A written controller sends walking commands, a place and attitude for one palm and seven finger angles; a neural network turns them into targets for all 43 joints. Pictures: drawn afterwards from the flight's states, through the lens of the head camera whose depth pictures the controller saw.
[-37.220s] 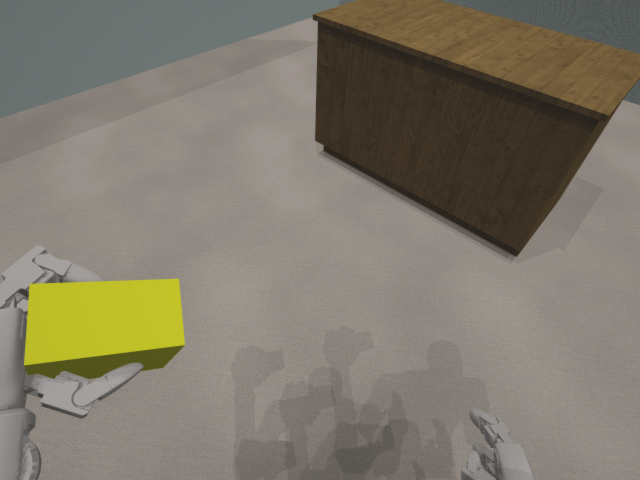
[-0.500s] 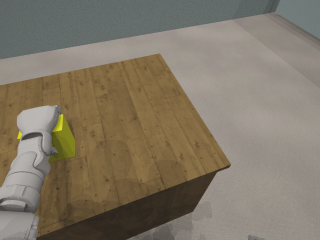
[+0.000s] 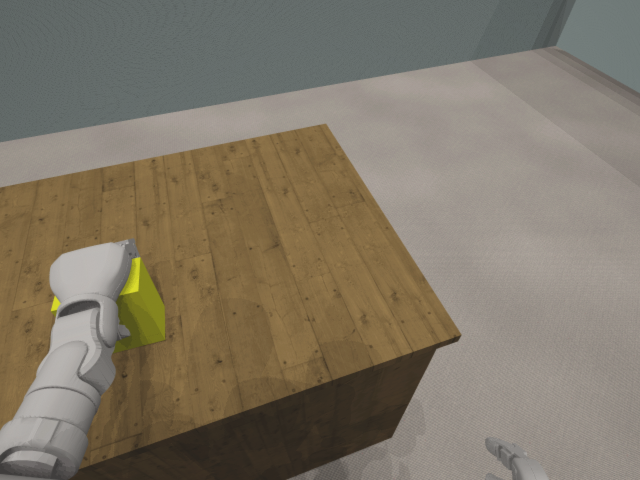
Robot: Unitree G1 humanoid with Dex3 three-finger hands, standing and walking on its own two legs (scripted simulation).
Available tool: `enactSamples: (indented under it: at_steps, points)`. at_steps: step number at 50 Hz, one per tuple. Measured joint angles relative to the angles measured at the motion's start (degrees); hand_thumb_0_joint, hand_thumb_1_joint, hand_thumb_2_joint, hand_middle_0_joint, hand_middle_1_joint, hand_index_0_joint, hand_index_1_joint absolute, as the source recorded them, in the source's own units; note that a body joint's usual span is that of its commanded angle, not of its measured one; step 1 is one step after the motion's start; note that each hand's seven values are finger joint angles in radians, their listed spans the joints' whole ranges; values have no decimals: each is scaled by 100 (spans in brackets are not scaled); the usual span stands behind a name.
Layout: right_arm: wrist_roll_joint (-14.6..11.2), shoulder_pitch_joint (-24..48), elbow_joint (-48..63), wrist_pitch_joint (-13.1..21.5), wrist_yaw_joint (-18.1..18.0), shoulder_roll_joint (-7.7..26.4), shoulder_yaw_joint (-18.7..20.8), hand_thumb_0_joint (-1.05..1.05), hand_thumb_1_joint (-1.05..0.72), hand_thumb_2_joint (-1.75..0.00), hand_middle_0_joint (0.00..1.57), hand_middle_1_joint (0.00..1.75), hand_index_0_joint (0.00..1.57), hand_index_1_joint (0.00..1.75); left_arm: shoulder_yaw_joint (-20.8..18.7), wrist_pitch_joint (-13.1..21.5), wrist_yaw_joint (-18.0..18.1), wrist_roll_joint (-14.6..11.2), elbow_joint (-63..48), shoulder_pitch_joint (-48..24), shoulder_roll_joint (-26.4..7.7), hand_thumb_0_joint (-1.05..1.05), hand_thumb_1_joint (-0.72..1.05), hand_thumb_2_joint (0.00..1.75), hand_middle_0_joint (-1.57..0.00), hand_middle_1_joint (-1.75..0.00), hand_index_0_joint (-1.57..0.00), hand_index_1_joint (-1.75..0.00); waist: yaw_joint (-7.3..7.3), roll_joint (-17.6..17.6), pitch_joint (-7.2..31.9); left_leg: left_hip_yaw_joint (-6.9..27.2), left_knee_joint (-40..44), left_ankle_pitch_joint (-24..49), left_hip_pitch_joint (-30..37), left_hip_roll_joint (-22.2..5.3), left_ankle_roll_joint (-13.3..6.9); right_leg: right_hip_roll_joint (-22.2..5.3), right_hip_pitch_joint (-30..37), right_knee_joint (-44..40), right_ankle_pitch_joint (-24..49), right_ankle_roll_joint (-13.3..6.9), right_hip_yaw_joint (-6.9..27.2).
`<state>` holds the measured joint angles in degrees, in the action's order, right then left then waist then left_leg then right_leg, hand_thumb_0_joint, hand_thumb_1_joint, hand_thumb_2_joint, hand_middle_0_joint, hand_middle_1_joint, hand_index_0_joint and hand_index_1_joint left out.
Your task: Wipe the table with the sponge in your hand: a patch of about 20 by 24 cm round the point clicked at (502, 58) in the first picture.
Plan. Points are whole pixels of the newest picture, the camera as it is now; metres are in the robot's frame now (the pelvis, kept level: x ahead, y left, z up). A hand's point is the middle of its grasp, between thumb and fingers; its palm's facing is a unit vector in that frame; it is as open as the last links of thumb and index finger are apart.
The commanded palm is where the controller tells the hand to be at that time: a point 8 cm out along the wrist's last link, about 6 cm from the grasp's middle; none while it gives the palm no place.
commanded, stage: wipe back along the first lane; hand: left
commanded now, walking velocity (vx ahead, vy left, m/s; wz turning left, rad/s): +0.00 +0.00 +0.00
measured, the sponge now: (120, 316) +0.32 +0.32 -0.02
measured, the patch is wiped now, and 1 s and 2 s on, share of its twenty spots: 1.00 1.00 1.00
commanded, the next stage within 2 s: lift the sponge slowly off the table in 0.90 s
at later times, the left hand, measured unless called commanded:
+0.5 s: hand (108, 327) +0.28 +0.30 +0.03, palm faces -0.03 -0.06 -1.00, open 10.3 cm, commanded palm +0.24 +0.29 +0.06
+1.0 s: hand (114, 369) +0.23 +0.27 +0.03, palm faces -0.01 -0.07 -1.00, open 10.3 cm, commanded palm +0.19 +0.26 +0.06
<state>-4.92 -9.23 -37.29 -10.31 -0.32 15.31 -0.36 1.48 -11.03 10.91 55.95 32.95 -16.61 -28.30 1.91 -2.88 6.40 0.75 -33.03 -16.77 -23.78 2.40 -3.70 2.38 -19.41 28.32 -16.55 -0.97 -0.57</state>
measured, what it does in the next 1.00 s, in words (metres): stands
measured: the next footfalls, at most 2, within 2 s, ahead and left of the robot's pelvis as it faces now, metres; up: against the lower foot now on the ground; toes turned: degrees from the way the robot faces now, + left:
none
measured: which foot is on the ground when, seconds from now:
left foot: down 0.00-1.00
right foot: down 0.00-1.00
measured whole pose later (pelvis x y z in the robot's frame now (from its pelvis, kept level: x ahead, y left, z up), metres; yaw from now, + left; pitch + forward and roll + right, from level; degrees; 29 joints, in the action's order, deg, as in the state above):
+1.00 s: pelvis +0.00 +0.00 +0.00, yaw -1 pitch +3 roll -1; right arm -4.0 -4.2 -36.5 -7.4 0.9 14.2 -0.7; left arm 5.3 -17.6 12.9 55.8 3.1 10.6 -22.7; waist 5.2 -4.7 5.2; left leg -0.3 -31.3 -16.9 -17.6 2.5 -3.4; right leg 2.3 -14.5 28.6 -17.3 -1.2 0.7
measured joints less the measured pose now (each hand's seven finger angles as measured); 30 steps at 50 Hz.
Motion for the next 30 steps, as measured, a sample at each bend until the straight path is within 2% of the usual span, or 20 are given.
enactSamples:
  at_steps: [7,16,24,30]
  points:
    - [17,48,41,65,16,34,20,1,-91,-90,20,30,20,30,-41,-33,-36,-47,-482,408,23,0,-50,105,-66,-135,-69,-136,45,-22,-36,-12,54,-7,108,-8,7,7,103,-56,2,-5,18]
    - [39,120,16,147,76,25,59,1,-91,-90,20,30,20,30,-36,-168,83,-134,-1373,1224,175,0,-50,105,-65,-135,-68,-136,133,-90,-31,-51,88,-46,255,1,-3,-3,227,-64,-37,9,62]
    - [45,274,0,190,27,-32,-3,1,-91,-90,20,30,20,30,128,-431,44,-92,-1626,1362,294,0,-50,105,-65,-135,-68,-136,202,-84,-99,-31,137,-22,379,30,-6,-30,341,-70,-48,9,42]
    - [68,349,57,255,70,-73,-17,1,-91,-90,20,30,20,30,122,-445,46,-68,-1959,1675,360,0,-49,105,-65,-135,-68,-136,223,-104,-85,-57,150,-25,419,28,-3,-29,362,-61,-52,8,70]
